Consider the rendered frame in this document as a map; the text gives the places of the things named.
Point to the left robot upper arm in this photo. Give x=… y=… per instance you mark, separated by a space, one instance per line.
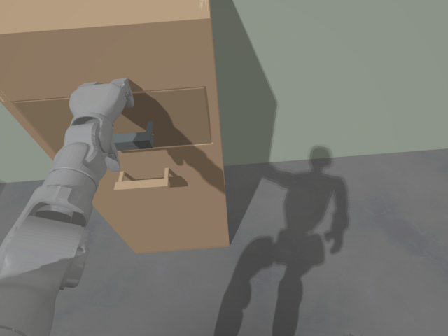
x=44 y=257

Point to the drawer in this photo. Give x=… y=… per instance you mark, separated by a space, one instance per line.
x=180 y=116

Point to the robot left forearm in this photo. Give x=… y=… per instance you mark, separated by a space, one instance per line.
x=68 y=190

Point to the handle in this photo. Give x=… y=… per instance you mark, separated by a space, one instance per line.
x=133 y=141
x=142 y=186

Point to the cabinet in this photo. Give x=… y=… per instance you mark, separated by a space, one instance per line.
x=48 y=48

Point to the robot left hand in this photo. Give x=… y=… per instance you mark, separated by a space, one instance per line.
x=107 y=100

